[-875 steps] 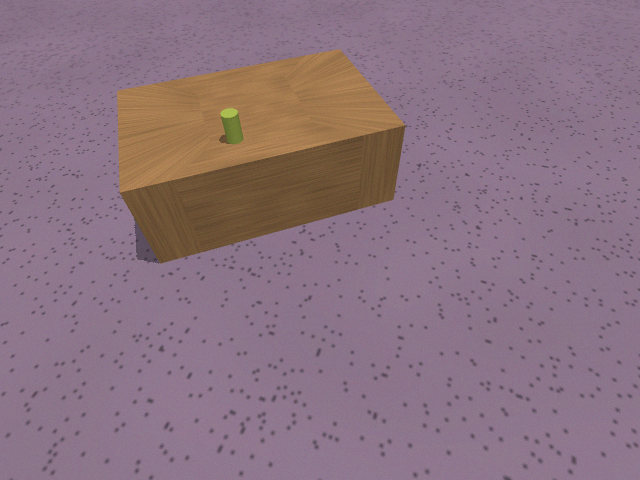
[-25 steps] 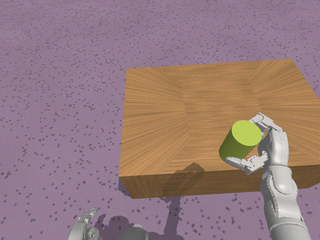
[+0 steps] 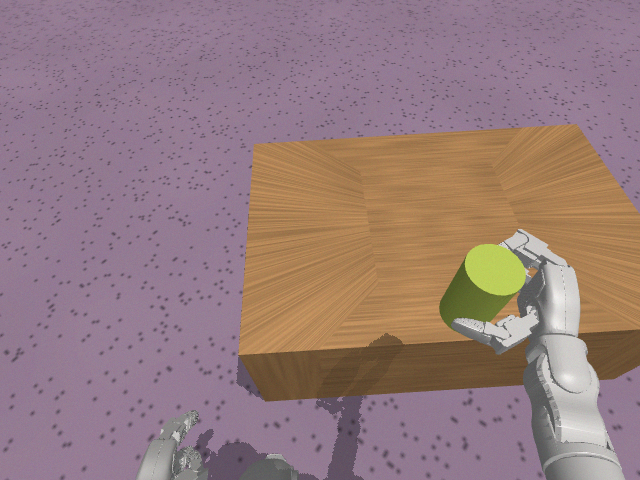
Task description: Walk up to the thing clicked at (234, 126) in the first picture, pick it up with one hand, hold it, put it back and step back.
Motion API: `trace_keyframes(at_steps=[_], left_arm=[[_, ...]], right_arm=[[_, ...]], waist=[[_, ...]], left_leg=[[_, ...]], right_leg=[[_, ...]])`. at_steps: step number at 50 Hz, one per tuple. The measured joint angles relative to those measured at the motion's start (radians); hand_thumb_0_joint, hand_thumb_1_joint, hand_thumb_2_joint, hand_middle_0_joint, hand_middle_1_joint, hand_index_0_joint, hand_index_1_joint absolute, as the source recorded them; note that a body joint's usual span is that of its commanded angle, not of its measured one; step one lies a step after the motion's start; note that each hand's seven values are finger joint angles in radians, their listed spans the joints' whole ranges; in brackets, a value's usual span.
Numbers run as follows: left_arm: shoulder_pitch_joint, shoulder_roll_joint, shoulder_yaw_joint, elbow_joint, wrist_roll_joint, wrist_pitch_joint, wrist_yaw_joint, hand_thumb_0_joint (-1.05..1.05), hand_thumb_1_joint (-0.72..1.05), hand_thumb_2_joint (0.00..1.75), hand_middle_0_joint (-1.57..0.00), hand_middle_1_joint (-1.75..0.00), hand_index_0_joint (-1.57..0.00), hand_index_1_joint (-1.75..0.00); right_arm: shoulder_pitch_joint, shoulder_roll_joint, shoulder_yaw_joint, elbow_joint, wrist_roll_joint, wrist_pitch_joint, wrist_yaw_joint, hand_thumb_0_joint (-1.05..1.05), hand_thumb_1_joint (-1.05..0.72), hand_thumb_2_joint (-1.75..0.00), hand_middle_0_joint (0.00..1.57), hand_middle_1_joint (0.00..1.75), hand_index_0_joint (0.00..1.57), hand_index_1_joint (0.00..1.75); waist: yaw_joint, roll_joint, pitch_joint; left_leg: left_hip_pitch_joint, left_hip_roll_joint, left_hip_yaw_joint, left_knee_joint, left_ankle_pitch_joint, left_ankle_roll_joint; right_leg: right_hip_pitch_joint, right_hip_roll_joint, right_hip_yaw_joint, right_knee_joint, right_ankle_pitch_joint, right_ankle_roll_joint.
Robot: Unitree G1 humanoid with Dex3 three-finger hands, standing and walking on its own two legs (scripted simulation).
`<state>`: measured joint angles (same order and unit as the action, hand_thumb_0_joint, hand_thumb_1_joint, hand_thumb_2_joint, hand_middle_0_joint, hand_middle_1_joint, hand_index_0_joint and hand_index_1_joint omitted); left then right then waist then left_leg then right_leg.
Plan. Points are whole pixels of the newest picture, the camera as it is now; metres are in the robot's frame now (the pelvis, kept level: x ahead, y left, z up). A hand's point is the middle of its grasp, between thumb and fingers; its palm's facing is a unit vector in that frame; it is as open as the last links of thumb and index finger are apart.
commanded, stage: hold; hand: right
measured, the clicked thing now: (477, 292) +0.31 -0.15 +0.07
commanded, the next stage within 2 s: crouch in 1.90 s
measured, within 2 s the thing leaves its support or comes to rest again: neither
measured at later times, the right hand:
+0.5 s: hand (492, 280) +0.33 -0.17 +0.06, palm faces +0.12 +0.99 +0.00, open 10.0 cm
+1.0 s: hand (488, 287) +0.33 -0.17 +0.06, palm faces +0.12 +0.99 +0.00, open 10.0 cm
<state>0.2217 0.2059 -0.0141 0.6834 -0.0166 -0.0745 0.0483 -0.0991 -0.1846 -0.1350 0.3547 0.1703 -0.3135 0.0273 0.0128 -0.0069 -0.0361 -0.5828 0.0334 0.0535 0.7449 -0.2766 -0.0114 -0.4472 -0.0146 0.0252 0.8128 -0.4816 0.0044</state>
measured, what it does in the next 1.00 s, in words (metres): stands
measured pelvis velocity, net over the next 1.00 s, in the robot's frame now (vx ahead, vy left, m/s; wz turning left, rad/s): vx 0.00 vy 0.00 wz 0.00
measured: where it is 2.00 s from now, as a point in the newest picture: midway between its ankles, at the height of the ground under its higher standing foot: outside the picture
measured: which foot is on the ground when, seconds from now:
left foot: down 0.00-1.00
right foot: down 0.00-1.00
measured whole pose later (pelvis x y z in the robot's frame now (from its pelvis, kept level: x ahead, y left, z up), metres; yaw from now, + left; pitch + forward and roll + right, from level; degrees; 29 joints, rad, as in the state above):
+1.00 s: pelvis +0.00 +0.00 +0.00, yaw +0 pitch +6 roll +1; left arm 0.22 0.21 -0.02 0.70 -0.01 -0.09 0.05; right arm -0.12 -0.18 -0.13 0.39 0.17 -0.31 0.03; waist 0.01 -0.01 -0.03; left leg -0.56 0.03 0.05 0.72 -0.26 -0.01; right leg -0.42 -0.01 0.02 0.78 -0.46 0.01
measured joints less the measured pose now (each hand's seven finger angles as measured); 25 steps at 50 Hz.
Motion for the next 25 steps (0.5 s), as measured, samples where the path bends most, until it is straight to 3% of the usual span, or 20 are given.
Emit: trace_keyframes(at_steps=[25], left_arm=[[0.014, -0.001, -0.002, 0.011, 0.001, -0.003, -0.001, 0.01, 0.89, 0.90, -0.20, -0.30, -0.20, -0.30]], right_arm=[[-0.024, 0.001, 0.001, 0.023, 0.004, 0.003, 0.001, -0.03, 0.61, -0.88, 0.91, 1.30, 0.94, 1.29]], waist=[[0.000, -0.001, 0.001]], left_leg=[[0.023, 0.001, 0.001, -0.020, 0.005, 0.002]], right_leg=[[0.025, 0.002, 0.001, -0.030, 0.012, 0.002]])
